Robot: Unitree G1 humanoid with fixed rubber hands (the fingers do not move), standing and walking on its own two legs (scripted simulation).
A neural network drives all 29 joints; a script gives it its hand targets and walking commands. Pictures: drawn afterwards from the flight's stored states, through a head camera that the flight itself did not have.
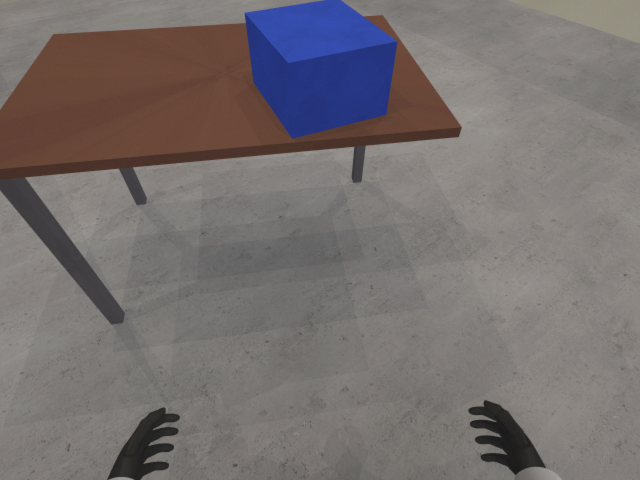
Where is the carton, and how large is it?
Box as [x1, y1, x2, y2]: [245, 0, 397, 138]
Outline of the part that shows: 340,0 323,0 245,13 253,81 292,138 375,117 386,113 397,41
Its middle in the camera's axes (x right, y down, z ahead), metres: +0.00 -0.43 +0.93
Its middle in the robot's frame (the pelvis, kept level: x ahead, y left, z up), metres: +0.99 +0.00 +0.04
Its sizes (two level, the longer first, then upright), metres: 0.285 0.248 0.173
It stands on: a table, 0.71 m high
